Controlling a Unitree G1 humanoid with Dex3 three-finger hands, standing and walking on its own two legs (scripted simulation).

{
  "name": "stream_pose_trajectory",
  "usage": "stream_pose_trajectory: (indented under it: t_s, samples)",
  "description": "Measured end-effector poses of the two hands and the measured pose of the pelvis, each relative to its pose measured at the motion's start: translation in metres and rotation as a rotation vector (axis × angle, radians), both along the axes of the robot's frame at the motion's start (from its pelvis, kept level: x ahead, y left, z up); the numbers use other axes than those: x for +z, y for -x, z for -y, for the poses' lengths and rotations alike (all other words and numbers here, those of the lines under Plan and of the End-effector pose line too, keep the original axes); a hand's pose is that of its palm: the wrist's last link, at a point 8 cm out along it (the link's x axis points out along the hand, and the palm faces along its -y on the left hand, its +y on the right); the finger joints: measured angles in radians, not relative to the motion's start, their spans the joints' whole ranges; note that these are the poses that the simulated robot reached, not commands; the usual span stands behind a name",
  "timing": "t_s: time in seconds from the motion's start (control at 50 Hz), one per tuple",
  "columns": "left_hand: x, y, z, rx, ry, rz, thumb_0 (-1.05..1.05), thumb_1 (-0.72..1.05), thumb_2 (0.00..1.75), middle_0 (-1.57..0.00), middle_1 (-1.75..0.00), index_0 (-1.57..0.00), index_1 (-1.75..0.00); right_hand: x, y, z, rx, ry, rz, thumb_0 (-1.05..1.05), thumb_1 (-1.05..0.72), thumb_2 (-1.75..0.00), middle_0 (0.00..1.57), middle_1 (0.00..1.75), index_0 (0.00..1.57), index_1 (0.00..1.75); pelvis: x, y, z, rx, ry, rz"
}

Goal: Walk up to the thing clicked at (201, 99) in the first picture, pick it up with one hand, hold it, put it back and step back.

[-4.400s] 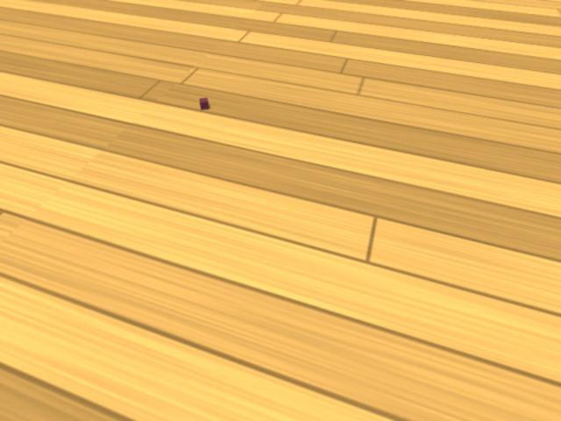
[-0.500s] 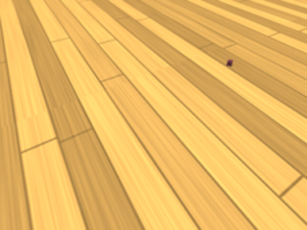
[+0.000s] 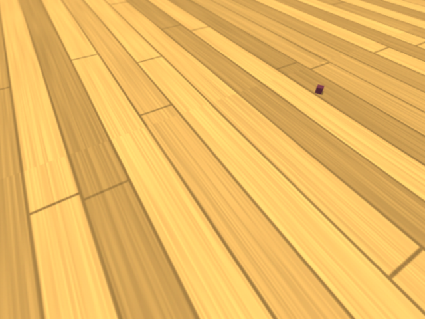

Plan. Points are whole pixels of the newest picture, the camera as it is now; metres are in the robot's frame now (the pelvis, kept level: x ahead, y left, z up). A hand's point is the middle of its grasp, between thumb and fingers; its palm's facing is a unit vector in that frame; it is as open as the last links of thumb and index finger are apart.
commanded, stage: stand
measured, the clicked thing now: (319, 89) +1.95 -0.88 -0.76
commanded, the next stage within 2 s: walk up in 1.16 s
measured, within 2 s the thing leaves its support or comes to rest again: neither
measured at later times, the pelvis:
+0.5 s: pelvis +0.00 +0.00 +0.00, yaw +0 degrees
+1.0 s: pelvis +0.00 +0.00 +0.00, yaw +0 degrees
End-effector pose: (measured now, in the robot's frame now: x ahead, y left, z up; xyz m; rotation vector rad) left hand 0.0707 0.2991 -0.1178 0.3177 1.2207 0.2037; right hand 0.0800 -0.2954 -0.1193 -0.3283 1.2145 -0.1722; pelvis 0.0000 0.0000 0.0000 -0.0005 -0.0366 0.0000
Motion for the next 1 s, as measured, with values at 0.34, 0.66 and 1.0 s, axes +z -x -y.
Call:
stream_pose_trajectory:
  t_s: [0.34, 0.66, 1.0]
  samples:
    - [-0.002, 0.007, 0.000, 0.007, 0.001, -0.024, 0.00, 0.90, 0.90, -0.20, -0.30, -0.20, -0.30, -0.002, 0.009, 0.001, -0.006, 0.003, -0.031, 0.01, -0.91, -0.90, 0.20, 0.30, 0.21, 0.30, 0.000, -0.002, 0.000, 0.000, -0.001, -0.002]
    - [0.000, 0.004, 0.001, 0.003, -0.003, -0.008, 0.00, 0.90, 0.90, -0.20, -0.30, -0.20, -0.30, -0.002, 0.007, 0.002, -0.001, 0.001, -0.016, 0.01, -0.91, -0.90, 0.20, 0.30, 0.21, 0.30, 0.000, -0.001, 0.001, -0.001, -0.002, 0.002]
    - [0.000, 0.008, 0.001, 0.007, -0.002, -0.015, 0.00, 0.90, 0.90, -0.21, -0.30, -0.20, -0.30, -0.002, 0.013, 0.004, -0.008, 0.003, -0.025, 0.01, -0.91, -0.90, 0.20, 0.30, 0.21, 0.30, 0.000, 0.000, 0.002, -0.001, 0.000, 0.004]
